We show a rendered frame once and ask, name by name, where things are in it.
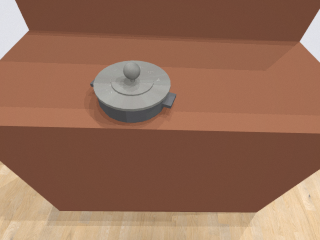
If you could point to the knob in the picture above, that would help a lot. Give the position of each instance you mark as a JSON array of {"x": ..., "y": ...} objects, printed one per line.
[{"x": 131, "y": 70}]

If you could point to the table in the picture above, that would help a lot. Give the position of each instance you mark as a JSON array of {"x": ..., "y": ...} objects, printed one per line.
[{"x": 243, "y": 129}]

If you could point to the lid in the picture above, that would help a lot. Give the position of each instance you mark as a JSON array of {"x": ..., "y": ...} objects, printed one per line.
[{"x": 116, "y": 91}]

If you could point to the pot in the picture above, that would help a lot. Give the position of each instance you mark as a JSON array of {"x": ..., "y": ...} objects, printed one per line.
[{"x": 137, "y": 116}]

